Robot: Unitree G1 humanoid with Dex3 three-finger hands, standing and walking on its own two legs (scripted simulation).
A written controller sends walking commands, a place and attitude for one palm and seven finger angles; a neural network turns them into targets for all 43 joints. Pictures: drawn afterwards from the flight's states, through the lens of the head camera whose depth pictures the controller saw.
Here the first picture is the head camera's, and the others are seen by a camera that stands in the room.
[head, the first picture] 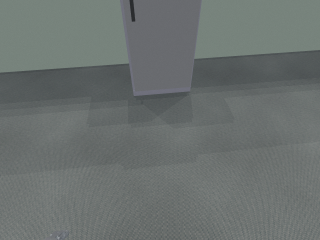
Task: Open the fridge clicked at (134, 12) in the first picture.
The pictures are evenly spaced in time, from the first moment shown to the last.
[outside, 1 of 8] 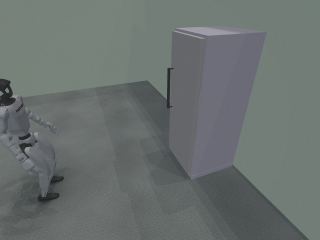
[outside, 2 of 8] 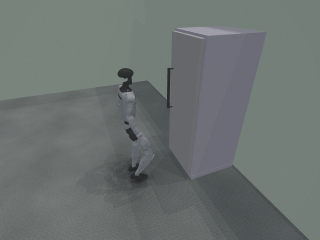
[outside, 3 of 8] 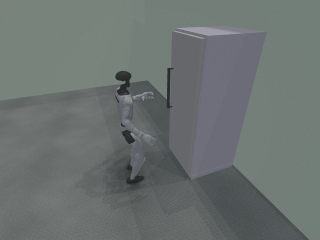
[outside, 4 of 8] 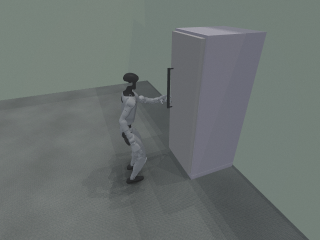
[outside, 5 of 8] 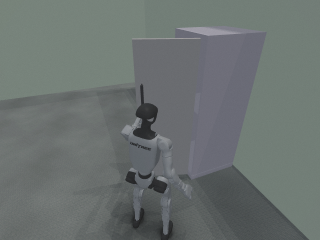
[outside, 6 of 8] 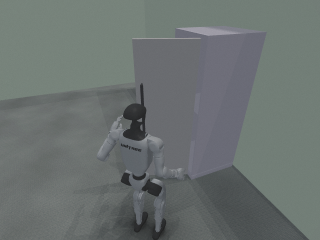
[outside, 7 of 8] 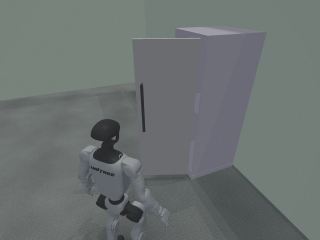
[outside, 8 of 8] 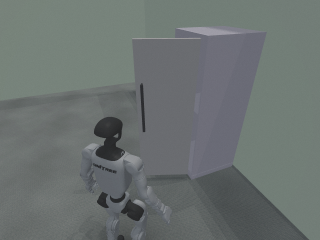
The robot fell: no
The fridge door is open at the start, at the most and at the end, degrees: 0 78 70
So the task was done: yes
